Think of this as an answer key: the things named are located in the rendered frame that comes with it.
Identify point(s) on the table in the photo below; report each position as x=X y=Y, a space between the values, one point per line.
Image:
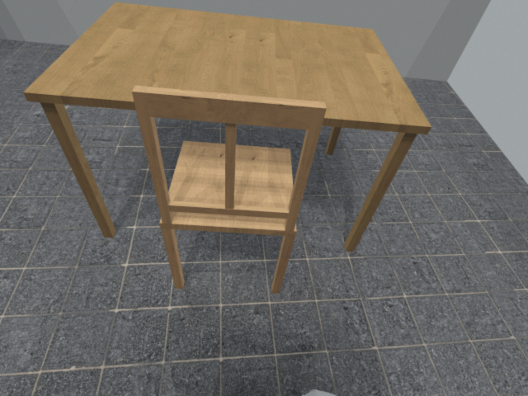
x=137 y=45

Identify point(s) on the chair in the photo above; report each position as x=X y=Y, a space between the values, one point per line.
x=227 y=187

